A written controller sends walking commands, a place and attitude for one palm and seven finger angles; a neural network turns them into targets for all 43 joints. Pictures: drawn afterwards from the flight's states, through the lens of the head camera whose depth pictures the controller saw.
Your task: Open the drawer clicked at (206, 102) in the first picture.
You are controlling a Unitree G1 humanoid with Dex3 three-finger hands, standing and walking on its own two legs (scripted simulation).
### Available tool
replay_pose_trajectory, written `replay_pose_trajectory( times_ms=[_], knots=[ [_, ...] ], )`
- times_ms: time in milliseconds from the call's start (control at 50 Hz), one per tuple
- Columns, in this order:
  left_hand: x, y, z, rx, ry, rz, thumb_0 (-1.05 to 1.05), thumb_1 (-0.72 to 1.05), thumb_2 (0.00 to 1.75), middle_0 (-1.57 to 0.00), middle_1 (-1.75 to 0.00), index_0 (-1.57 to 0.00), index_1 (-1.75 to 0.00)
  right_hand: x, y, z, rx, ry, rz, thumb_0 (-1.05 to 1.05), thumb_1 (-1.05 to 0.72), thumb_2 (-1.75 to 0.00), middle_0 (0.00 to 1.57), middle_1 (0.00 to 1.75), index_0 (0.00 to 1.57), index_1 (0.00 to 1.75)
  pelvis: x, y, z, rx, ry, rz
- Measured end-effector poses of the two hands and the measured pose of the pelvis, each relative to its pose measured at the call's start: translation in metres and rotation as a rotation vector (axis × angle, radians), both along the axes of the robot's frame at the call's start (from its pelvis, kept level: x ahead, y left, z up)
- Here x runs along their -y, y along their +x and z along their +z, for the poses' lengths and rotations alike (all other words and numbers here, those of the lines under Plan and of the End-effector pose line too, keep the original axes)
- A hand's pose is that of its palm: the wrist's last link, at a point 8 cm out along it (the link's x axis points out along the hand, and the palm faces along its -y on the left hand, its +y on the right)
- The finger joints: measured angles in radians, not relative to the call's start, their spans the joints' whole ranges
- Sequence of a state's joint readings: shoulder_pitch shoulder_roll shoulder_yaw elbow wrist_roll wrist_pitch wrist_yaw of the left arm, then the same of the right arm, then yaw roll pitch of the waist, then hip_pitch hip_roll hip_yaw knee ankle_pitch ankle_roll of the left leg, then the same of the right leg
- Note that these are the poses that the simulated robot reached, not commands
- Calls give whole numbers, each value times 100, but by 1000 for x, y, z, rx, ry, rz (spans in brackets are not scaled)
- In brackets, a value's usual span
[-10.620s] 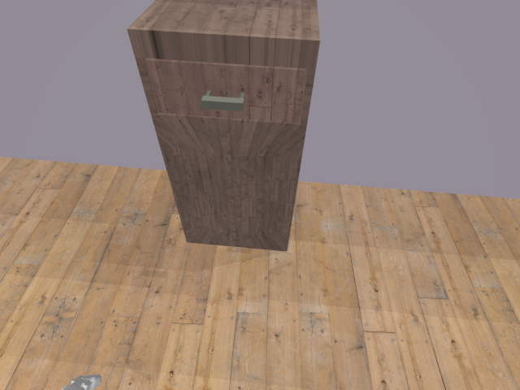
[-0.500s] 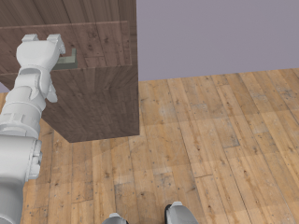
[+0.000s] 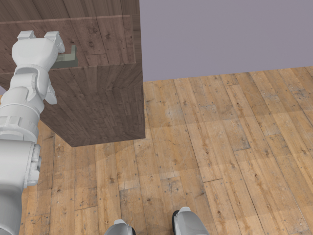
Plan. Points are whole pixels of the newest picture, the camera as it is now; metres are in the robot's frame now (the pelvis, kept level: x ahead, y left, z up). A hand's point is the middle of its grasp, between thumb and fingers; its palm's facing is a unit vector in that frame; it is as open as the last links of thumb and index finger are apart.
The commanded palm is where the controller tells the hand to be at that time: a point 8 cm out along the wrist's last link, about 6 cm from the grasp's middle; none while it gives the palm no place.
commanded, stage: lift the fingers back up to retry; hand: left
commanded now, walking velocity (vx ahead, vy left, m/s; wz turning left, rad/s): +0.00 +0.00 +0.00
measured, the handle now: (55, 55) +0.58 +0.23 +0.06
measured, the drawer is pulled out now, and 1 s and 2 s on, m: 0.00 0.00 0.00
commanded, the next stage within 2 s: re-aim the fingers above the handle in 0.80 s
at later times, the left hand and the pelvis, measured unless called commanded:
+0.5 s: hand (38, 60) +0.53 +0.24 +0.09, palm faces -0.01 -0.01 -1.00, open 13.8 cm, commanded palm +0.51 +0.24 +0.16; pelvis +0.03 +0.00 +0.02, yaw +1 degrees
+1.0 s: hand (38, 59) +0.52 +0.23 +0.12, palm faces -0.01 +0.01 -1.00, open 13.8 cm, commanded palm +0.50 +0.23 +0.17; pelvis +0.03 -0.01 +0.03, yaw +1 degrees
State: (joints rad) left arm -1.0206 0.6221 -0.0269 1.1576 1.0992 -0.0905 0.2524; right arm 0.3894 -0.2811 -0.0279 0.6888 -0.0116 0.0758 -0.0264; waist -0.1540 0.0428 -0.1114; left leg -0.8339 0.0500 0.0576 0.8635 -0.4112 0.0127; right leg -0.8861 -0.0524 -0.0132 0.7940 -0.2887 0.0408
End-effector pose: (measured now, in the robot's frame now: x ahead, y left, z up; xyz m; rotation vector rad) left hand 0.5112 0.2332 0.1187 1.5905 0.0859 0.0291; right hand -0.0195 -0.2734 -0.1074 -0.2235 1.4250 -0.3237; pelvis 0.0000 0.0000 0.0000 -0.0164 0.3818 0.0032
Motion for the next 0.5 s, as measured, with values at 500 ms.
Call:
replay_pose_trajectory(
  times_ms=[500],
  knots=[
    [-7, -1, 30, 25, -25, 10, 0, -48, 30, -31, -120, -32, -120, -4, 42, 13, 43, 26, 13, 0, -90, -90, 21, 29, 21, 30, -1, 26, 21, 63, -6, 14]
  ],
)
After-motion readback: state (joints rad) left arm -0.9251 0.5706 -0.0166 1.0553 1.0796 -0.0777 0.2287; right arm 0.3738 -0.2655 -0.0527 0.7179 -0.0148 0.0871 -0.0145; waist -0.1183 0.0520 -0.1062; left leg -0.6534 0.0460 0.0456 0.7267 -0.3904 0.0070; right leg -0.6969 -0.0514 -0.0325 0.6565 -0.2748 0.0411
